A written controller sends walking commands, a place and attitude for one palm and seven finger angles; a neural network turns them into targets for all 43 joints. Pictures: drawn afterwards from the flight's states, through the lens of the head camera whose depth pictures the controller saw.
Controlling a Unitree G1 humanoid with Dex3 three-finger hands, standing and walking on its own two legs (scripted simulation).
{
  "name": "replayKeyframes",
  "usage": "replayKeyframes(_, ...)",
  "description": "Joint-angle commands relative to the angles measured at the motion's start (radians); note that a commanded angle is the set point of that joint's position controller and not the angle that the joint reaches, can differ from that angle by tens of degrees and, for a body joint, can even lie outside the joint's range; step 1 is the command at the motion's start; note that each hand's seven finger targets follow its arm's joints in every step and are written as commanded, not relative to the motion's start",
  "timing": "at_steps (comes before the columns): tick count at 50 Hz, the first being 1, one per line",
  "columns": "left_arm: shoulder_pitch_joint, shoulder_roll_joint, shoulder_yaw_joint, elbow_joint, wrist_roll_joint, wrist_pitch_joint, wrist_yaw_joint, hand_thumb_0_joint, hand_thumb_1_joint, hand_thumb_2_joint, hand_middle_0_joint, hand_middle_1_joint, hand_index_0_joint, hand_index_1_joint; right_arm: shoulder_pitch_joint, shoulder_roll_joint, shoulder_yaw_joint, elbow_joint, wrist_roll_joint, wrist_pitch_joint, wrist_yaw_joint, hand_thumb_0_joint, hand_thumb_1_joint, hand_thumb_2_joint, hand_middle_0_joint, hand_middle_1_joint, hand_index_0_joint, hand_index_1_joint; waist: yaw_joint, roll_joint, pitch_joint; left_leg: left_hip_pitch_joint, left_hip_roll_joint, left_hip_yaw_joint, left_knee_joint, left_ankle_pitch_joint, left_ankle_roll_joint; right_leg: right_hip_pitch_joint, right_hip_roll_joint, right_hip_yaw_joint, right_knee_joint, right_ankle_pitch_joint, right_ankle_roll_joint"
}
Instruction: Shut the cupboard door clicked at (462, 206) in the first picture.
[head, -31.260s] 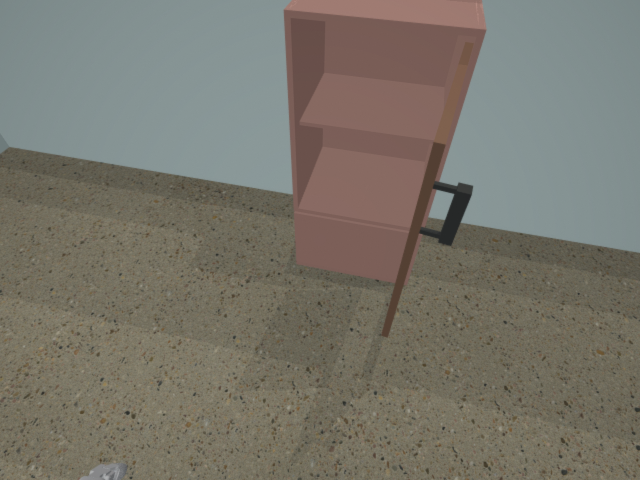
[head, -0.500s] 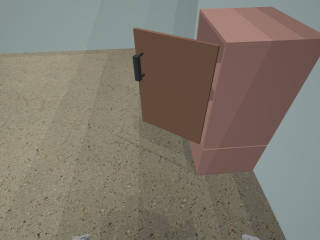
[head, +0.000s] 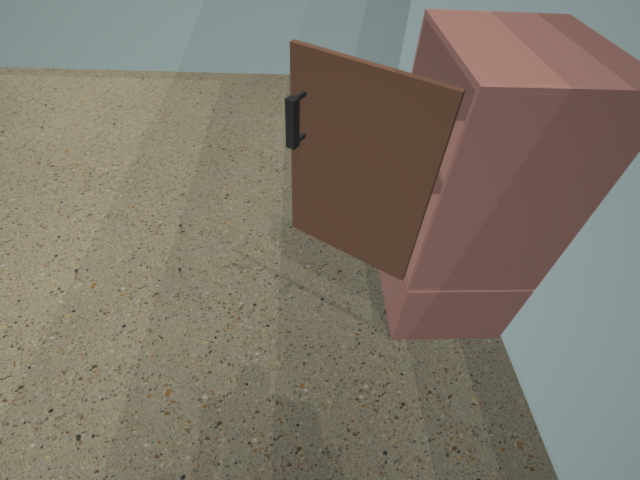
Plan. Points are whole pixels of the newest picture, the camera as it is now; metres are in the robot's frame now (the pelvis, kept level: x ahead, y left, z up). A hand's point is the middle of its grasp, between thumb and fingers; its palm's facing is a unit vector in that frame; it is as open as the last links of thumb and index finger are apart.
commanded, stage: let the arm hang, fingers relaxed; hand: left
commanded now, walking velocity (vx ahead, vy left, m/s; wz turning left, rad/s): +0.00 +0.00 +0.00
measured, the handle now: (297, 119) +0.92 +0.11 -0.02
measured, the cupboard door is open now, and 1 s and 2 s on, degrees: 55 55 55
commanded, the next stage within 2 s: look to check the result in 0.36 s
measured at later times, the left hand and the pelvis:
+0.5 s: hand out of the picture -0.05 +0.16 -0.18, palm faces +0.04 -0.99 -0.16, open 7.4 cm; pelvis -0.01 +0.00 +0.00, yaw -1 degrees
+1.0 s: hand out of the picture -0.02 +0.14 -0.18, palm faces +0.02 -0.99 -0.15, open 7.4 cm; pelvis +0.01 -0.01 +0.00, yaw -1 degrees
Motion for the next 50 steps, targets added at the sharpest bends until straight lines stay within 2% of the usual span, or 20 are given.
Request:
replayKeyframes(1,0.094,0.071,0.010,-0.019,0.004,-0.011,0.008,0.000,0.900,0.900,-0.200,-0.300,-0.200,-0.300,0.056,-0.118,-0.030,-0.029,-0.009,-0.010,-0.009,0.000,-0.900,-0.900,0.200,0.300,0.200,0.300,0.001,0.019,0.113,-0.017,0.098,-0.144,-0.145,-0.272,0.010,-0.168,-0.073,0.088,-0.108,-0.122,-0.035)
replayKeyframes(7,0.096,0.078,0.015,-0.033,0.007,-0.013,0.010,0.000,0.900,0.900,-0.200,-0.300,-0.200,-0.300,0.065,-0.119,-0.033,-0.036,-0.008,-0.013,-0.006,0.000,-0.900,-0.900,0.200,0.300,0.200,0.300,0.007,0.023,0.108,-0.036,0.101,-0.152,-0.159,-0.288,0.012,-0.164,-0.068,0.081,-0.087,-0.102,-0.031)
replayKeyframes(9,0.088,0.071,0.017,-0.037,0.007,-0.013,0.010,0.000,0.900,0.900,-0.200,-0.300,-0.200,-0.300,0.068,-0.113,-0.034,-0.035,-0.011,-0.014,-0.006,0.000,-0.900,-0.900,0.200,0.300,0.200,0.300,0.003,0.038,0.112,-0.042,0.099,-0.152,-0.163,-0.302,0.010,-0.172,-0.069,0.085,-0.087,-0.116,-0.032)
replayKeyframes(14,0.084,0.072,0.016,-0.039,0.005,-0.018,0.009,0.000,0.900,0.900,-0.200,-0.300,-0.200,-0.300,0.072,-0.111,-0.032,-0.038,-0.010,-0.015,-0.005,0.000,-0.900,-0.900,0.200,0.300,0.200,0.300,-0.002,0.023,0.093,-0.003,0.093,-0.136,-0.138,-0.246,0.007,-0.194,-0.077,0.095,-0.099,-0.120,-0.035)
replayKeyframes(17,0.083,0.082,0.017,-0.041,0.005,-0.017,0.009,0.000,0.900,0.900,-0.200,-0.300,-0.200,-0.300,0.073,-0.115,-0.033,-0.039,-0.007,-0.014,-0.004,0.000,-0.900,-0.900,0.200,0.300,0.200,0.300,-0.001,0.041,0.105,-0.005,0.097,-0.138,-0.144,-0.257,0.006,-0.198,-0.073,0.092,-0.097,-0.118,-0.034)
replayKeyframes(21,0.083,0.076,0.016,-0.038,0.005,-0.017,0.009,0.000,0.900,0.900,-0.200,-0.300,-0.200,-0.300,0.073,-0.119,-0.034,-0.039,-0.009,-0.013,-0.004,0.000,-0.900,-0.900,0.200,0.300,0.200,0.300,-0.003,0.031,0.101,-0.005,0.097,-0.139,-0.148,-0.273,0.005,-0.202,-0.072,0.095,-0.098,-0.133,-0.033)
replayKeyframes(25,0.083,0.078,0.015,-0.033,0.004,-0.021,0.009,0.000,0.900,0.900,-0.200,-0.300,-0.200,-0.300,0.067,-0.119,-0.032,-0.038,-0.007,-0.017,-0.005,0.000,-0.900,-0.900,0.200,0.300,0.200,0.300,-0.003,0.025,0.078,0.018,0.098,-0.133,-0.136,-0.228,0.006,-0.187,-0.078,0.100,-0.101,-0.102,-0.035)
replayKeyframes(31,0.076,0.075,0.010,-0.028,0.001,-0.027,0.011,0.000,0.900,0.900,-0.200,-0.300,-0.200,-0.300,0.067,-0.111,-0.029,-0.031,-0.005,-0.015,-0.003,0.000,-0.900,-0.900,0.200,0.300,0.200,0.300,-0.011,-0.005,0.091,0.062,0.091,-0.104,-0.097,-0.143,0.001,-0.219,-0.089,0.114,-0.126,-0.105,-0.038)
replayKeyframes(32,0.077,0.083,0.010,-0.028,0.001,-0.029,0.012,0.000,0.900,0.900,-0.200,-0.300,-0.200,-0.300,0.066,-0.115,-0.029,-0.030,-0.003,-0.016,-0.003,0.000,-0.900,-0.900,0.200,0.300,0.200,0.300,-0.011,-0.001,0.077,0.078,0.094,-0.101,-0.091,-0.121,0.002,-0.214,-0.088,0.113,-0.124,-0.089,-0.039)
replayKeyframes(36,0.072,0.074,0.008,-0.025,0.001,-0.025,0.012,0.000,0.900,0.900,-0.200,-0.300,-0.200,-0.300,0.059,-0.111,-0.026,-0.025,-0.005,-0.014,-0.004,0.000,-0.900,-0.900,0.200,0.300,0.200,0.300,-0.011,0.024,0.104,0.057,0.095,-0.105,-0.104,-0.159,-0.001,-0.216,-0.085,0.110,-0.121,-0.099,-0.036)
replayKeyframes(40,0.068,0.074,0.007,-0.025,0.000,-0.028,0.013,0.000,0.900,0.900,-0.200,-0.300,-0.200,-0.300,0.058,-0.106,-0.025,-0.024,-0.005,-0.017,-0.004,0.000,-0.900,-0.900,0.200,0.300,0.200,0.300,-0.009,0.003,0.096,0.065,0.092,-0.097,-0.093,-0.124,-0.001,-0.205,-0.089,0.115,-0.125,-0.078,-0.037)
replayKeyframes(45,0.059,0.074,0.009,-0.026,0.000,-0.030,0.013,0.000,0.900,0.900,-0.200,-0.300,-0.200,-0.300,0.052,-0.106,-0.024,-0.021,-0.004,-0.023,-0.006,0.000,-0.900,-0.900,0.200,0.300,0.200,0.300,-0.008,0.021,0.073,0.077,0.099,-0.094,-0.092,-0.082,0.000,-0.172,-0.088,0.112,-0.114,-0.017,-0.036)
replayKeyframes(50,0.051,0.073,0.009,-0.025,-0.002,-0.033,0.015,0.000,0.900,0.900,-0.200,-0.300,-0.200,-0.300,0.048,-0.105,-0.021,-0.016,-0.003,-0.028,-0.008,0.000,-0.900,-0.900,0.200,0.300,0.200,0.300,-0.006,0.008,0.067,0.087,0.103,-0.089,-0.080,-0.013,0.002,-0.144,-0.092,0.109,-0.115,0.032,-0.034)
